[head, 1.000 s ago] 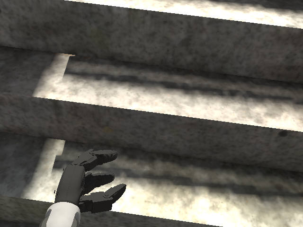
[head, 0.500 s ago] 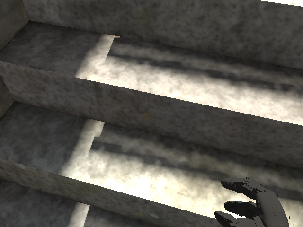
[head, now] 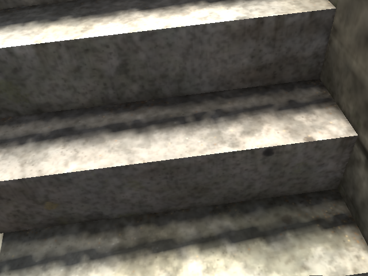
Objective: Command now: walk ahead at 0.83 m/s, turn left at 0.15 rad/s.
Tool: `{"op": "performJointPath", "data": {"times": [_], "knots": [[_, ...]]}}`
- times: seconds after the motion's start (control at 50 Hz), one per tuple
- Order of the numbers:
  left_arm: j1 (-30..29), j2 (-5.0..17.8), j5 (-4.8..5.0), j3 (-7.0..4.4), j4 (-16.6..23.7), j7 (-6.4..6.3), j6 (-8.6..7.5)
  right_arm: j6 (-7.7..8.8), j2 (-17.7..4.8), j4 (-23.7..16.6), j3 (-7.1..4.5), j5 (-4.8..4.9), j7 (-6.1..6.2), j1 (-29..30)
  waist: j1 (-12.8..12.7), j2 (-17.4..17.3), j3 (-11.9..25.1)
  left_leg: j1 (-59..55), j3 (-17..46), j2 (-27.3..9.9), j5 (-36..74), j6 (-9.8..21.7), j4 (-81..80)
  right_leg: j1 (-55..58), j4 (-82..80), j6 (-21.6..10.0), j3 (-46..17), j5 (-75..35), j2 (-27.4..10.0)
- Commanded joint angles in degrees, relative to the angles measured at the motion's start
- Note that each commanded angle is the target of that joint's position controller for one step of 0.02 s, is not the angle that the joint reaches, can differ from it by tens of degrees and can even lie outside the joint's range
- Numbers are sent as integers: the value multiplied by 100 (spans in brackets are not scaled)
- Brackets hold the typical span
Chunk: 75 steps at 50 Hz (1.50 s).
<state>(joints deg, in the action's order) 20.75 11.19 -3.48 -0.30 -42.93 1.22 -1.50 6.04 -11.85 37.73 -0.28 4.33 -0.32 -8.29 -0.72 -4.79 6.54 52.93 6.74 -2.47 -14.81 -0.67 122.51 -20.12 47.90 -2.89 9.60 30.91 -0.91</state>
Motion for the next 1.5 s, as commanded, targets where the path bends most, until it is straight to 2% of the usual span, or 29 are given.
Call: {"op": "performJointPath", "data": {"times": [0.02, 0.1, 0.16, 0.2, 0.24, 0.26, 0.28, 0.3, 0.32, 0.36, 0.44, 0.5, 0.56, 0.6, 0.66, 0.74, 0.82, 1.0, 1.04, 1.06, 1.08, 1.12, 1.18, 1.22, 1.36, 1.42, 1.46, 1.48, 1.5], "knots": [[653, 227, -231, -62, -467, -83, -176, 191, 583, -1269, 430, -63, -88, 1929, -279, 1049, -1419, 4981, 558, 181, 204, 13, 3254, 1827, -3231, -900, -3158, -1033, -2529], [-688, -158, -59, 260, -849, -152, -337, -216, 426, -1442, 553, -10, -112, 2024, 666, 1099, -1671, 2008, -518, 304, 1389, 460, -153, -2035, -4402, 132, 111, -3023, -1166], [300, 1107, 416, 170, -1342, -360, -541, -525, -158, -1061, 355, -78, -180, 1401, 1023, 884, 503, -2175, -2358, 948, 664, 952, -2047, -826, -4173, -201, 1009, -11813, -764], [15, 2817, 429, -303, -1258, -471, -407, -629, -482, -862, 145, -513, -73, -260, 1973, 1718, 1377, -2469, -2398, 1013, -2158, 929, -2807, 1571, -2681, -668, 592, -16548, -1747], [-1003, 2650, 475, -403, -386, -503, -149, -659, -1184, -440, -197, -523, -142, -1281, 2113, 1424, 1100, -2969, -1522, 1078, -2782, 1198, -6365, 2405, -171, -921, 184, -14616, -1865], [-2162, 2225, 446, -369, 260, -463, -214, -739, -1188, 107, -267, -556, -169, -2205, 2426, 841, 899, -4339, 147, 655, -2036, 1660, -8305, 904, 2279, -962, -144, -10264, -1449], [-2847, 599, -30, 3, 948, -326, -553, -672, -1268, 474, -278, -788, -190, -1719, 1422, -1874, -547, -4117, 1969, 592, 1377, 2225, -8838, -2172, 5874, -450, -993, -2166, 393], [-2654, -223, -138, 200, 1809, -3, -928, -400, -214, 269, 160, -1007, -214, -1332, 500, -1713, -113, -3915, 4119, 84, 284, 2349, -9411, -3684, 8280, -560, -2173, -1624, 819], [-2665, -591, -49, 329, 2041, 222, -1052, -244, 449, 510, 234, -841, -261, -1665, 230, -507, -213, -3956, 3654, 72, 447, 1879, -9249, -4202, 9138, -727, -2100, -1208, 750], [-2240, -1299, -81, 752, 1986, 281, -873, -77, 622, 731, 208, -556, -326, -1371, -289, 419, -776, -4466, 2310, 4, 1437, 1425, -9188, -6068, 9736, -393, -1769, -178, 425], [-2997, -564, 47, 779, 2377, 72, -618, 88, -160, 580, -16, -467, -125, -729, -436, 420, -1845, -1722, 2254, 73, 600, 1556, -10821, -5344, 9101, 7, -949, -338, 101], [-4204, -866, -263, 983, 3273, -212, -634, -179, -825, 784, -238, -14, 182, -1268, -321, 1143, -678, -1058, 1215, 179, 1999, 1125, -11436, -2524, 4371, -169, -582, -935, -442], [-711, 905, 35, -127, 2076, -347, -574, 4, -2404, 317, -769, -234, 63, -539, -1875, -334, 2452, -3033, 1335, -162, 10975, 1195, -8304, 1751, 2277, -150, -792, 509, 295], [-451, 1370, 157, -316, 1294, -360, -604, 305, -693, -21, -412, -147, -168, -543, -549, 3680, 3576, -838, 1744, 954, 1790, 634, -3362, 3480, -1173, -1531, -6727, 1206, -1887], [-1440, -46, 375, -39, 794, -388, -38, -346, -73, -726, -302, -331, -221, 200, -38, 1417, -67, 619, 36, 379, 1299, 469, -1374, 78, -1403, -618, -3831, 1521, -1713], [-1613, -245, 345, -9, 223, -520, -22, -883, -132, -818, -185, -286, -193, -343, 642, 784, -1308, 577, 61, -96, 565, 92, -1371, -1295, -2033, -302, -1786, -63, -1659], [-944, 863, 256, -266, 129, -472, -245, -659, 156, -1276, 222, -303, -134, 217, 534, 633, -825, 977, 284, -514, 500, -47, -2587, -305, -3287, -780, -1475, -815, -1717], [-522, 1631, 105, -384, -185, -288, -64, -232, -841, -1114, -263, -83, -219, -40, 872, 1382, -249, -2983, -799, -308, 427, 347, -8526, 2547, -3469, -851, -724, -5229, -1656], [-749, 1390, 203, -279, 131, -318, -77, -219, -921, -489, -320, -292, -400, -1271, 1367, 1172, -207, -4647, -546, -242, 1078, 122, -9816, 1429, -899, -618, -709, -5120, -1137], [-1252, 584, 163, -89, 679, -230, -264, -237, -1406, -122, -384, -501, -340, -1851, 1081, -472, 10, -6052, 108, -812, 5405, -428, -8639, -766, 1313, -330, -710, -2785, -477], [-492, -158, 371, 56, 781, -198, -506, -252, -1880, -29, -511, -633, -191, -2590, 816, -2142, 1361, -7581, 2102, -2074, 4871, 143, -9301, -2715, 3769, 59, -1427, -929, 214], [-1254, -478, 754, 29, 868, -67, -640, -166, -1048, 10, -227, -978, -238, -1902, 703, -1140, 899, -6346, 2614, -2652, 1563, 1032, -9874, -4469, 7995, 192, -2093, -1421, 121], [-2629, -1166, 670, 494, 1832, 231, -495, -132, 22, 672, 102, -1049, -159, -1209, 262, -609, -436, -5307, 656, -2184, 2037, 911, -9902, -6309, 10132, -207, -2049, -851, -89], [-2412, -759, 627, 463, 1795, 342, -403, -52, 338, 1146, 193, -952, 15, -1763, 356, 28, -210, -5836, 175, -1884, 2350, 795, -10055, -6420, 9863, -336, -2007, -940, -121], [-4083, -728, 480, 817, 2813, 431, -40, -219, -633, 1518, 75, -739, 468, -1145, -85, 153, -688, -3864, -1970, -1559, 3308, 594, -12553, -4398, 6121, -111, -336, -685, -505], [-2267, 36, 365, 430, 2232, 222, 100, -141, -2213, 1632, -237, -508, 358, -1343, -980, -1229, 1067, -4977, -2413, -1734, 12754, 1325, -10678, -880, 4211, -320, 351, 899, 585], [-2137, 715, 374, 120, 1943, 60, 221, -188, -1881, 1216, -335, -526, 247, -1954, -399, -781, 1593, -4656, -2041, -1664, 11891, 1493, -8566, 469, 2447, -624, -433, 1004, 937], [-1135, 948, 343, -71, 1823, -116, 436, -56, -2213, 863, -472, -458, 133, -1531, -894, -857, 1948, -3917, -1661, -1685, 9904, 1483, -7662, 1358, 1496, -755, -1473, 763, 835], [-1085, 1329, 351, -268, 1549, -188, 556, -8, -1669, 377, -432, -460, 24, -863, -721, 615, 1653, -2037, -1315, -848, 3740, 1256, -5962, 2068, 114, -1146, -3095, 652, 432]]}}
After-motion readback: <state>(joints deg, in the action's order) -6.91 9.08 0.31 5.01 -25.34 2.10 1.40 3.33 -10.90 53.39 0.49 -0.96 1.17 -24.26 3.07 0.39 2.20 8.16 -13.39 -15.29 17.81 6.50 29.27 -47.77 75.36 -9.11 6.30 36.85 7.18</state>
